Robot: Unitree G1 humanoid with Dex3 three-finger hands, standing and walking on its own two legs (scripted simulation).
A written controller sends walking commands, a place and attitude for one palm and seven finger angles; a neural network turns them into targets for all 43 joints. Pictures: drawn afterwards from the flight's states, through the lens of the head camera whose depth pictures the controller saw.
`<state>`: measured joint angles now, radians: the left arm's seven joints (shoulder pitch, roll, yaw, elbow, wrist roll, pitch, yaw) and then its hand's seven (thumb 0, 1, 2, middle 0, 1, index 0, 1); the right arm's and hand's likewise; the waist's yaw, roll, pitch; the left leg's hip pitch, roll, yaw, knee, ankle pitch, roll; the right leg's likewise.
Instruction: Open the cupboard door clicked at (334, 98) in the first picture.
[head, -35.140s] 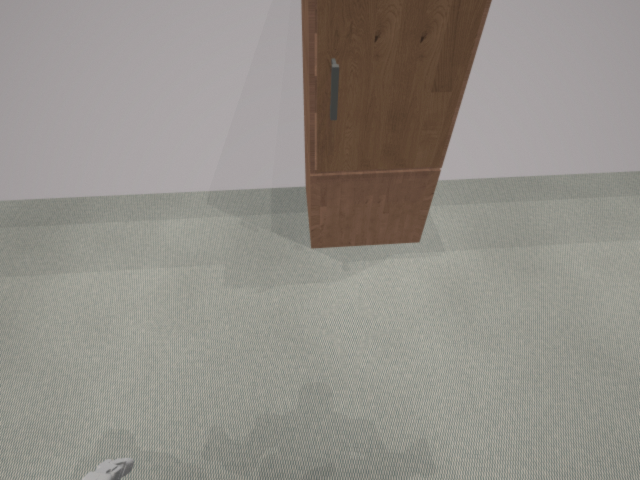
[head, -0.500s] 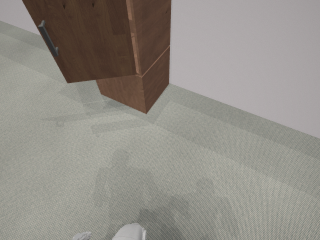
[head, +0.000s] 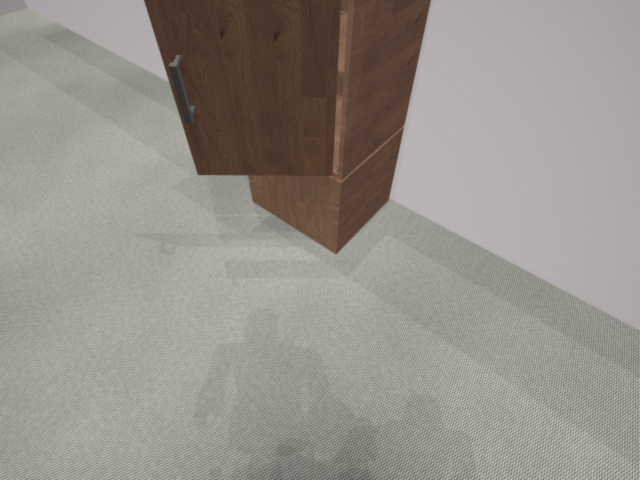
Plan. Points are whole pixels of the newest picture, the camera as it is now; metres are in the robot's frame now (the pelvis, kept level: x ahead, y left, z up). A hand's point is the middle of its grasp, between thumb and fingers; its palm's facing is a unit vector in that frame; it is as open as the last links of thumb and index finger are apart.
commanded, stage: take the last steps up to it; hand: left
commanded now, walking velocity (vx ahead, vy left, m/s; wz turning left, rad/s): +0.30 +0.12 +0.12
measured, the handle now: (183, 90) +0.95 +0.41 -0.05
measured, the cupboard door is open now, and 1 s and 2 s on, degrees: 39 39 39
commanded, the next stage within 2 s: come to a stop and stand still in 1.06 s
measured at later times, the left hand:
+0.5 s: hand out of the picture +0.06 +0.22 -0.20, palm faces +0.18 -0.97 -0.14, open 7.4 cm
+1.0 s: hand (205, 296) +0.44 +0.25 -0.16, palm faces +0.00 -0.98 -0.21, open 7.4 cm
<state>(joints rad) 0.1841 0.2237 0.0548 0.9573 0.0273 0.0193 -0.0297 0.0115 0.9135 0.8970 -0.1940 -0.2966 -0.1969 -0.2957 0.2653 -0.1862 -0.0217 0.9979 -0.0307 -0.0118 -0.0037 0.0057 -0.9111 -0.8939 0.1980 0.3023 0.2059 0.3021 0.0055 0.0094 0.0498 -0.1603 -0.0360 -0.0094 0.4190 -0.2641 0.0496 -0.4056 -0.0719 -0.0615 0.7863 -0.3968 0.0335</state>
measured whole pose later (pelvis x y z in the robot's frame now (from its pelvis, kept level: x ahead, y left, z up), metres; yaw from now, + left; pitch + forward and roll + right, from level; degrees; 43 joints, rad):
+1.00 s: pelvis +0.32 +0.07 -0.01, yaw +1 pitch -1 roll +1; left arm 0.12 0.17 0.05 0.97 0.03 -0.05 -0.02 0.01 0.91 0.90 -0.19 -0.30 -0.20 -0.30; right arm 0.39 -0.16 -0.03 1.13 -0.02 -0.02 0.00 0.01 -0.91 -0.89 0.20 0.30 0.20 0.30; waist -0.04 0.02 0.07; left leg -0.20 0.03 0.14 0.78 -0.49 0.01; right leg -0.33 -0.04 -0.11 0.59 -0.25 -0.05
